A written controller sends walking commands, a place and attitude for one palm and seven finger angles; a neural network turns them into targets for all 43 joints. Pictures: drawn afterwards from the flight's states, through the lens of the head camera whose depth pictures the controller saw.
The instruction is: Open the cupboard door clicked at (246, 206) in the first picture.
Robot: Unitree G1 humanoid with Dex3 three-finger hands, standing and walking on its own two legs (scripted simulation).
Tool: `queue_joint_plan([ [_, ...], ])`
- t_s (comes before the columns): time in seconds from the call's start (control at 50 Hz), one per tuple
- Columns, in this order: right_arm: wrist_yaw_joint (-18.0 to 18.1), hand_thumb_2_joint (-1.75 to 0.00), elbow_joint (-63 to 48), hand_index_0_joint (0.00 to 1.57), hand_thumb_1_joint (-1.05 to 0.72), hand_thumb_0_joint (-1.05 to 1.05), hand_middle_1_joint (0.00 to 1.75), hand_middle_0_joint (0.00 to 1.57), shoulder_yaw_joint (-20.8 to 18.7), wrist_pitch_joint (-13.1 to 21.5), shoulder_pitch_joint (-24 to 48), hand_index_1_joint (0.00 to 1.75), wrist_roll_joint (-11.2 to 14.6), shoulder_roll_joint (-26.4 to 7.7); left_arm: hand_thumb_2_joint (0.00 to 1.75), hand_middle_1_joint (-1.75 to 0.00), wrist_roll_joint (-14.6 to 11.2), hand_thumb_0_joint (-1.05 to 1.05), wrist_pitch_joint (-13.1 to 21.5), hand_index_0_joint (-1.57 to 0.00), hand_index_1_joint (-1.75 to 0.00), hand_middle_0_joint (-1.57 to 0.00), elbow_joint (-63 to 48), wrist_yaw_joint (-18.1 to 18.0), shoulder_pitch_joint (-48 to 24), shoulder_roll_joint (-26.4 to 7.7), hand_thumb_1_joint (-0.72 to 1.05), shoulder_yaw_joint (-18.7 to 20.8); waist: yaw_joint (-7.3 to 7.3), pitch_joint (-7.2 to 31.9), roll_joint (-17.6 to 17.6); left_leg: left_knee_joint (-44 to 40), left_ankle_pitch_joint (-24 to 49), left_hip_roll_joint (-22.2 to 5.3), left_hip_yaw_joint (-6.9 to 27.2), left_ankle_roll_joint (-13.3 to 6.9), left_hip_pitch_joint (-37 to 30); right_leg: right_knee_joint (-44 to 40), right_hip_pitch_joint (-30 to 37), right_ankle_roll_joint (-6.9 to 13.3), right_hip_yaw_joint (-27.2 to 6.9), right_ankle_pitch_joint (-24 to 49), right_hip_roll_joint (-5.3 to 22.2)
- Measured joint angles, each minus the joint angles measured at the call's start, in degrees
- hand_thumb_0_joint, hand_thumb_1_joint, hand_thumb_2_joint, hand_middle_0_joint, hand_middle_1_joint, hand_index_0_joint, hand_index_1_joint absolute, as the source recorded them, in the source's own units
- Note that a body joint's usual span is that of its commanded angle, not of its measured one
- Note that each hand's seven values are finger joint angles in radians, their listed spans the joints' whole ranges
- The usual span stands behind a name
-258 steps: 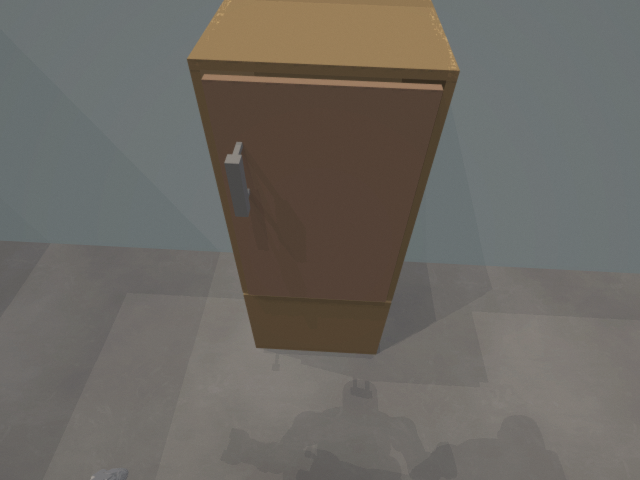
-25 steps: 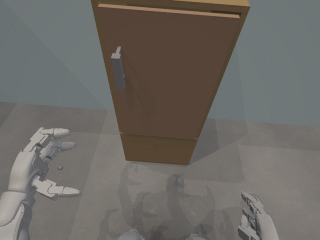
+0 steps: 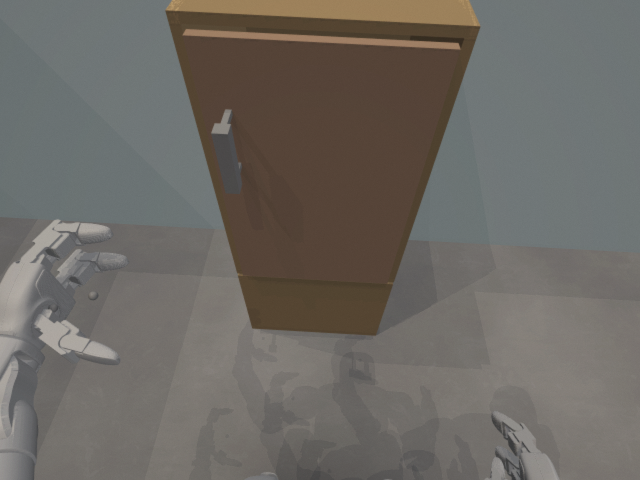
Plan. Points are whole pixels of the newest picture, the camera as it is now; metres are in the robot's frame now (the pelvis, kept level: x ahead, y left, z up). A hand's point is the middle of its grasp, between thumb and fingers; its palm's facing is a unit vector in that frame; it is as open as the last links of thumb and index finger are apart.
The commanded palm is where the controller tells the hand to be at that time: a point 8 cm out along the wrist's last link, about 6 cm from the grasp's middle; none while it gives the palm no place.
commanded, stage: raise the hand with hooked fingers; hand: left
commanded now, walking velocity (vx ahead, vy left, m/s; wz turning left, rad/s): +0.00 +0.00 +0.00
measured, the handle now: (230, 152) +0.58 +0.18 +0.06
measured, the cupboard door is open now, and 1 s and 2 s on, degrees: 0 0 0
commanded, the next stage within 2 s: move the hooked fingers beside the handle in 0.38 s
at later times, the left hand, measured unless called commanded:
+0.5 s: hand (103, 303) +0.29 +0.27 +0.08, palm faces +0.04 -1.00 -0.04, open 14.0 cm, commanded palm +0.26 +0.31 +0.08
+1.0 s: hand (131, 250) +0.36 +0.26 +0.08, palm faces +0.01 -1.00 -0.01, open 14.0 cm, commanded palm +0.34 +0.31 +0.07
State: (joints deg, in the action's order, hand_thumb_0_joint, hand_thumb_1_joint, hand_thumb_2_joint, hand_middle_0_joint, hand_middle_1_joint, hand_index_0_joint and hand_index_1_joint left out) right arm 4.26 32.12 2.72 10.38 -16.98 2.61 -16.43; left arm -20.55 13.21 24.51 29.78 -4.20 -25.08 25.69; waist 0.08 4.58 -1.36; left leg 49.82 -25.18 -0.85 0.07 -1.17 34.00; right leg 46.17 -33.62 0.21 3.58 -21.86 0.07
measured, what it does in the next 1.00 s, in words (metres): stands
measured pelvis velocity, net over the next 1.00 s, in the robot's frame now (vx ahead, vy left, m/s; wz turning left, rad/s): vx -0.01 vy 0.00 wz -0.02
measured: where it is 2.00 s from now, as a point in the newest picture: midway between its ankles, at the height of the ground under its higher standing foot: outside the picture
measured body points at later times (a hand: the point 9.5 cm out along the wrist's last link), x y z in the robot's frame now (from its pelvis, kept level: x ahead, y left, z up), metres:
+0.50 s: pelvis +0.00 -0.01 +0.00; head +0.04 -0.01 +0.45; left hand +0.28 +0.32 +0.08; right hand +0.15 -0.25 -0.08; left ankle +0.00 +0.10 -0.70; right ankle +0.01 -0.12 -0.70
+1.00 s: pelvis -0.01 +0.00 +0.00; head +0.06 +0.00 +0.44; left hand +0.35 +0.32 +0.08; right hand +0.10 -0.27 -0.10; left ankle +0.00 +0.10 -0.70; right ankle +0.01 -0.12 -0.70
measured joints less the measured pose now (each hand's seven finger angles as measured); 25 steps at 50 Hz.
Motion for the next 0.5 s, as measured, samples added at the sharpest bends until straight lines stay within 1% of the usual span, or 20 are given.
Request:
queue_joint_plan([
  [0.08, -0.3, -0.89, -0.4, 0.21, -0.91, 0.01, 0.30, 0.20, -0.4, -0.2, -0.4, 0.30, -0.1, -0.3, 0.30, -1.20, 0.3, -0.01, 0.1, -0.30, -1.20, -0.30, 0.2, -0.1, 0.5, 0.5, -0.50, -0.2, 0.28, 0.0, 0.1, -0.6, 0.3, -0.1, -0.2, 0.1, -0.2, -0.2, 0.0, 0.1, -0.3, 0.2, -0.1],
  [0.14, -0.3, -0.89, -0.5, 0.21, -0.91, 0.01, 0.30, 0.20, -0.5, -0.4, -0.4, 0.30, -0.1, -0.2, 0.30, -1.20, 0.6, -0.01, 0.9, -0.30, -1.20, -0.30, -0.1, -0.6, 1.1, 1.1, -0.50, -0.3, 0.38, -0.2, 0.2, -0.7, 0.4, -0.1, -0.3, 0.2, -0.3, -0.2, 0.0, 0.2, -0.3, 0.2, -0.1],
  [0.3, -0.1, -0.89, -0.1, 0.21, -0.91, 0.01, 0.30, 0.20, -0.1, -0.4, 0.2, 0.30, -0.1, 0.5, 0.30, -1.20, 0.8, -0.01, 2.2, -0.30, -1.20, -0.30, -0.2, -1.2, 1.2, 1.7, -0.50, -0.3, 0.13, -0.4, 0.2, -0.7, 0.4, -0.3, -0.1, 0.5, -0.7, -0.1, 0.3, 0.5, -0.1, 0.2, -0.3],
  [0.5, 0.1, -0.89, -0.3, 0.21, -0.91, 0.01, 0.30, 0.20, 0.4, -0.4, 1.1, 0.30, 0.0, 0.8, 0.30, -1.20, 0.6, -0.01, 1.7, -0.30, -1.20, -0.30, 1.2, -0.5, 0.4, 1.4, -0.50, -0.5, -0.24, -0.2, -0.2, -0.8, 0.7, -0.2, 0.1, 0.6, -0.8, 0.0, 0.4, 0.6, 0.0, 0.2, -0.3],
])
